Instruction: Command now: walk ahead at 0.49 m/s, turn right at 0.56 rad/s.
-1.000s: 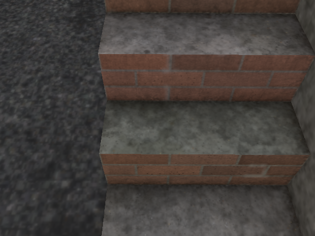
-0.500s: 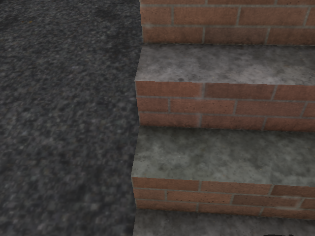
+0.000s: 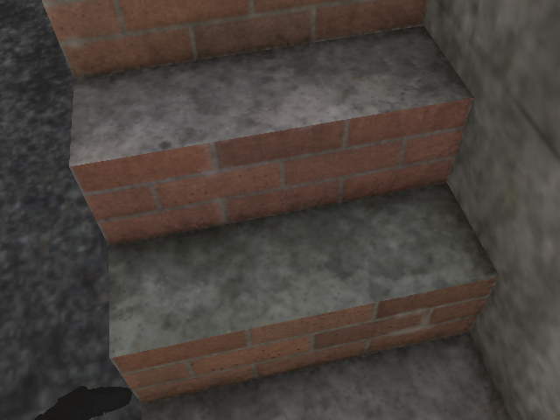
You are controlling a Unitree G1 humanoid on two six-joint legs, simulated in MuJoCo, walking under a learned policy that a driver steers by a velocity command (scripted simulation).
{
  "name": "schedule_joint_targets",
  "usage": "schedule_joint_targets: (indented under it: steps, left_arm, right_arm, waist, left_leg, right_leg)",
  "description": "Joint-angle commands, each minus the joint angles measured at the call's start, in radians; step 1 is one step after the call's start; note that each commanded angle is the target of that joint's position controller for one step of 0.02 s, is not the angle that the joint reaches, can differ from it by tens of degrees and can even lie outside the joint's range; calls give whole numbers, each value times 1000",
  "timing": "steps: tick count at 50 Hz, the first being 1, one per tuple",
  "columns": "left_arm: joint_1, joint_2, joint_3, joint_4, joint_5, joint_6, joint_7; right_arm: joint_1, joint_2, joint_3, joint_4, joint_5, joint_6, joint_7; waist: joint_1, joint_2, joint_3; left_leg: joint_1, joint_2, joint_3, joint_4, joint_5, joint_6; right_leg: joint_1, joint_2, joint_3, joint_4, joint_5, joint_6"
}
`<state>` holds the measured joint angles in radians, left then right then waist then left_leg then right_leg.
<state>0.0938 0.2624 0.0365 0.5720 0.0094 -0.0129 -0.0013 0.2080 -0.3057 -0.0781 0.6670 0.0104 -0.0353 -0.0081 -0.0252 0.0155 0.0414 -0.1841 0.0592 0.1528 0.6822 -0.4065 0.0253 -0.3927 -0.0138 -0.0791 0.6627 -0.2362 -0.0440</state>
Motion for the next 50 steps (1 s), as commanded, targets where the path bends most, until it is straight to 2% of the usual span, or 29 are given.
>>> schedule_joint_targets:
  steps: [1, 2, 3, 5, 7, 12, 15, 18, 20, 21, 23, 25, 26, 27, 28, 30, 31, 32, 33, 35, 38, 40, 43, 45, 46, 47, 48, 49, 50]
  left_arm:
    - [309, 210, 55, 22, 35, -24, 14]
    - [309, 244, 67, -10, 30, -37, 10]
    - [284, 210, 60, -2, 20, -25, 15]
    - [217, 161, 36, 7, 15, -11, 34]
    - [205, 112, 5, 39, 35, -12, 52]
    - [506, 14, -33, 269, 29, -7, 37]
    - [497, -17, -45, 313, 22, -3, 36]
    - [469, -17, -63, 331, 4, -14, 62]
    - [552, 59, -41, 383, -22, 4, 86]
    - [464, 102, -31, 378, -38, 16, 91]
    - [502, 180, -19, 385, 2, 8, 93]
    - [419, 204, -3, 315, 22, 2, 93]
    - [336, 202, 12, 251, 29, -20, 77]
    - [181, 167, 7, 197, 37, -60, 38]
    - [128, 78, 0, 204, 39, -105, -28]
    - [-78, -114, -62, 46, 3, -125, -85]
    - [-66, -131, -75, 28, 14, -110, -85]
    - [39, -136, -87, 53, 8, -88, -77]
    - [105, -154, -105, 47, 3, -86, -73]
    - [78, -129, -124, 10, 3, -102, -63]
    - [24, -205, -150, -3, -13, -100, -25]
    - [-12, -196, -146, -25, -31, -103, -17]
    - [-353, -213, -168, -171, 14, -118, 3]
    - [-415, -251, -186, -245, 30, -91, 21]
    - [-225, -177, -116, -174, 13, -80, 34]
    - [-73, -37, -59, -150, -1, -83, 31]
    - [115, 93, -9, -105, -3, -89, 21]
    - [280, 171, 14, -9, 8, -88, 3]
    - [312, 203, 37, 119, 44, -72, -6]
  right_arm:
    - [-275, 99, 43, -215, -27, -34, -2]
    - [-81, -17, 27, -183, -2, -53, 15]
    - [-103, -90, 11, -176, 14, -58, 27]
    - [-167, -37, 28, -186, -12, -44, 15]
    - [-98, 24, 50, -143, -38, -9, 17]
    - [-246, 190, 130, -202, 15, -9, 5]
    - [-324, 220, 167, -252, 16, -14, 11]
    - [-463, 204, 190, -325, 2, -17, 18]
    - [-502, 242, 212, -359, -19, -16, 10]
    - [-431, 255, 217, -351, -24, -22, 13]
    - [-307, 167, 163, -271, -13, -23, 31]
    - [-140, 75, 117, -189, -12, -15, 46]
    - [20, -5, 85, -131, -24, -11, 40]
    - [271, -162, 33, -44, -48, 13, 4]
    - [348, -165, 31, 30, -88, 24, -48]
    - [275, -23, 68, 109, -43, 5, -41]
    - [186, 87, 95, 140, -32, 6, -25]
    - [113, 186, 125, 155, -33, 4, -10]
    - [56, 213, 132, 163, -38, 10, -1]
    - [-21, 166, 120, 156, -36, 1, 16]
    - [189, 93, 108, 251, -58, -4, 32]
    - [286, 79, 99, 269, -35, -7, 31]
    - [394, 101, 97, 268, -4, 2, 3]
    - [335, 4, 43, 256, 20, 32, -41]
    - [310, -59, 22, 249, -8, 27, -52]
    - [297, -156, -6, 249, 8, 10, -61]
    - [213, -214, -24, 239, 16, -12, -62]
    - [143, -172, -17, 207, -8, -41, -50]
    - [250, 66, 19, 172, 11, -70, -15]
  waist:
    - [130, -375, -83]
    - [99, -241, -308]
    - [95, -112, -179]
    - [49, 13, -24]
    - [17, -63, -5]
    - [113, -87, 26]
    - [101, -56, 83]
    - [94, -99, 50]
    - [90, -134, -83]
    - [8, -190, -155]
    - [-54, -263, -324]
    - [-117, -291, -345]
    - [-180, -165, -375]
    - [-276, 246, -409]
    - [-225, 319, -447]
    - [-102, 31, -88]
    - [-2, -65, 30]
    - [75, -38, 62]
    - [122, 14, 88]
    - [164, -51, 127]
    - [73, 62, 77]
    - [24, 27, 56]
    - [-75, 38, 50]
    - [-10, 168, -62]
    - [81, 292, -270]
    - [166, 342, -382]
    - [256, 356, -453]
    - [267, 144, -585]
    - [136, -509, -637]
  left_leg:
    - [-642, -68, -63, 939, -220, 1]
    - [-682, -99, -273, 1013, -182, -32]
    - [-802, -74, -269, 996, -113, -61]
    - [-820, -16, -237, 963, 28, -67]
    - [-772, -47, -167, 1202, 126, -92]
    - [-1345, -84, -241, 1789, 4, -31]
    - [-1456, -86, -266, 1677, 98, -18]
    - [-1141, -72, -88, 1308, 348, -62]
    - [-903, -29, 47, 1157, 118, -49]
    - [-718, -32, 24, 935, 44, 2]
    - [-458, -183, 161, 835, -278, 55]
    - [-369, -238, 11, 485, -346, 126]
    - [-132, -147, -357, 346, -292, 231]
    - [175, 89, -928, -62, -6, 387]
    - [216, 221, -1274, -306, 311, 411]
    - [-58, 193, -1029, -274, -162, 287]
    - [-155, 126, -820, -250, -112, 227]
    - [-266, 62, -659, -262, -77, 180]
    - [-322, 36, -577, -300, -6, 162]
    - [-492, -20, -379, -326, 150, 134]
    - [-255, 66, -501, -345, 253, 188]
    - [-68, 68, -491, -294, 214, 159]
    - [-208, 60, -533, -457, 278, 203]
    - [-355, 63, -413, -592, 763, 190]
    - [-204, 83, -365, -451, 1512, 179]
    - [18, 93, -380, -260, 1953, 153]
    - [124, 113, -411, -53, 2071, 146]
    - [96, 100, -420, 149, 1906, 196]
    - [-391, -206, -452, 672, 611, 109]
  right_leg:
    - [470, -171, 448, -189, 609, -165]
    - [535, -376, 806, -388, 255, -390]
    - [476, -371, 824, -453, -190, -402]
    - [287, -281, 688, -453, -385, -286]
    - [99, -216, 504, -423, -147, -264]
    - [350, -270, 400, -368, -33, -206]
    - [304, -251, 274, -404, -99, -125]
    - [-26, -179, 174, -546, 28, -109]
    - [98, -215, 149, -704, 292, -152]
    - [189, -190, 27, -643, 726, -127]
    - [390, -259, -18, -411, 2025, -173]
    - [528, -310, 3, -74, 2358, -205]
    - [222, -248, 16, 170, 2243, -188]
    - [-184, -30, 60, 702, 1017, -121]
    - [-435, 123, 270, 1277, 148, -81]
    - [-773, 65, 284, 1590, 2, -113]
    - [-799, 33, 244, 1542, -17, -102]
    - [-755, 13, 220, 1543, -34, -84]
    - [-769, 12, 192, 1596, -102, -74]
    - [-694, -18, 113, 1362, 67, -64]
    - [-1001, 9, 47, 1907, -11, -35]
    - [-1134, -32, 61, 1855, -48, -31]
    - [-949, -65, -87, 1336, 98, 45]
    - [-375, -44, -157, 938, -71, 25]
    - [-105, 32, -186, 934, -286, -4]
    - [-12, 54, -85, 720, -401, -41]
    - [118, 11, 94, 449, -409, -70]
    - [341, -58, 269, 284, -278, -82]
    - [623, -418, 915, -79, -46, -346]
